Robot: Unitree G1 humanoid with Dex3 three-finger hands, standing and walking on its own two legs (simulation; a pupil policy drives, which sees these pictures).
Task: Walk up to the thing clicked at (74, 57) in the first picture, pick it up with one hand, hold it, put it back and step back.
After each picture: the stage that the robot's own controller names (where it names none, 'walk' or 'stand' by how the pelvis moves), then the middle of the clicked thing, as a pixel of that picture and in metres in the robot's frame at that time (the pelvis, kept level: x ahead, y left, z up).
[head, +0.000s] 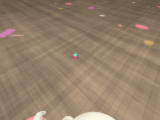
stand; (75, 56) +1.25 +0.27 -0.72
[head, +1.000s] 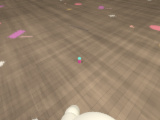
walk; (79, 60) +1.15 +0.24 -0.72
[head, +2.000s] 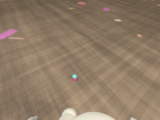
walk; (74, 78) +0.69 +0.21 -0.70
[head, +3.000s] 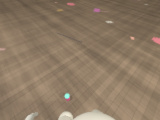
walk; (67, 97) +0.40 +0.20 -0.70
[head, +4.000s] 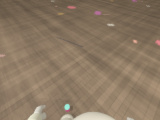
stand; (67, 108) +0.28 +0.20 -0.72
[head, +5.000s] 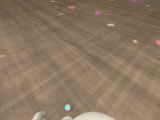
stand; (68, 108) +0.28 +0.19 -0.72
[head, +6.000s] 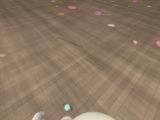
stand; (67, 108) +0.28 +0.20 -0.73
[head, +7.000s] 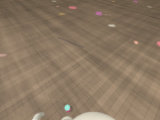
stand; (67, 108) +0.28 +0.19 -0.72
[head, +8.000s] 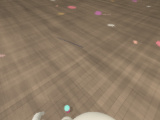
stand; (67, 109) +0.27 +0.20 -0.72
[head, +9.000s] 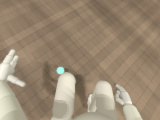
go down; (60, 71) +0.35 +0.23 -0.37
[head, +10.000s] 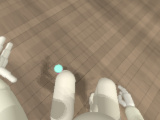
go down; (59, 69) +0.35 +0.25 -0.31
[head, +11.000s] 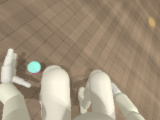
close in; (34, 68) +0.31 +0.28 -0.21
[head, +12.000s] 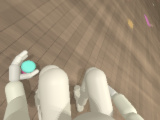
close; (28, 68) +0.32 +0.28 -0.21
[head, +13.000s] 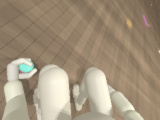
lift; (26, 68) +0.32 +0.28 -0.21
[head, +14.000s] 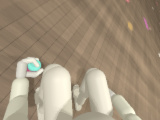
lift; (33, 67) +0.32 +0.26 -0.21
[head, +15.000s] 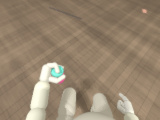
lift; (58, 75) +0.31 +0.19 +0.00
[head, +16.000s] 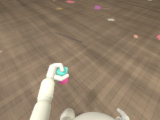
hold; (62, 75) +0.33 +0.17 +0.02
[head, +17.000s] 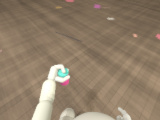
hold; (63, 76) +0.32 +0.17 +0.00
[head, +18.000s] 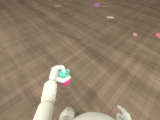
hold; (64, 77) +0.32 +0.16 -0.01
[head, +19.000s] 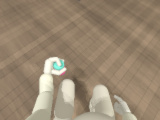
crouch; (59, 67) +0.36 +0.20 -0.09
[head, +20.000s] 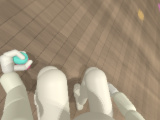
lower; (22, 61) +0.35 +0.30 -0.21
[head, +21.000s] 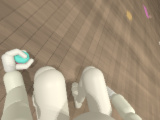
lower; (23, 60) +0.37 +0.29 -0.21
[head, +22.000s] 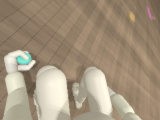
lower; (25, 61) +0.35 +0.29 -0.22
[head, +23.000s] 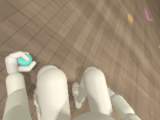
lower; (25, 62) +0.35 +0.29 -0.22
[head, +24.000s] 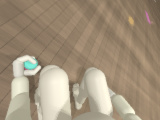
loosen; (30, 66) +0.33 +0.26 -0.22
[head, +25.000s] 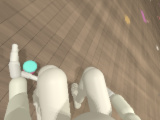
withdraw; (29, 68) +0.33 +0.26 -0.22
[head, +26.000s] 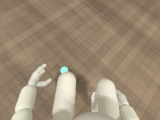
walk; (64, 71) +0.36 +0.21 -0.34
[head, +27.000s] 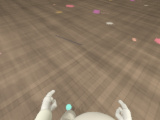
stand; (68, 108) +0.28 +0.16 -0.66
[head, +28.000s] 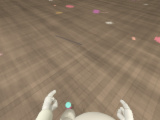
stand; (68, 106) +0.31 +0.18 -0.66
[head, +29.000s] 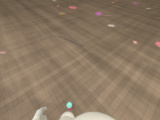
stand; (69, 106) +0.31 +0.16 -0.70
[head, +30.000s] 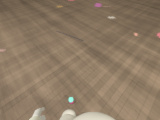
walk; (71, 100) +0.32 +0.16 -0.71
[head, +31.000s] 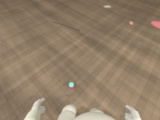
walk; (71, 85) +0.45 +0.18 -0.70
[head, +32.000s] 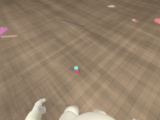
walk; (76, 69) +0.75 +0.20 -0.70
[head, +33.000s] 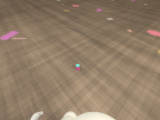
stand; (77, 67) +0.98 +0.20 -0.71
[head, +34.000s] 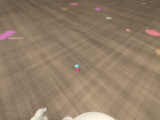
stand; (76, 67) +0.95 +0.19 -0.73
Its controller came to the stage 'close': yes
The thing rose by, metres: 0.71
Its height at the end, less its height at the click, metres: +0.00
